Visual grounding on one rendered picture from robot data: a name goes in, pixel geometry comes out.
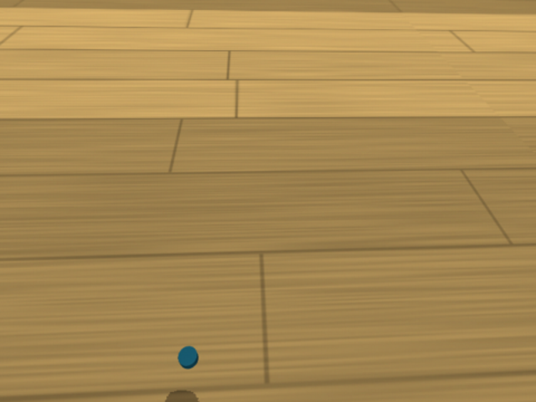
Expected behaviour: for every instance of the tin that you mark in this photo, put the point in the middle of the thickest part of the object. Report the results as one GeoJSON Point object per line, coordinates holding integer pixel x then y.
{"type": "Point", "coordinates": [188, 357]}

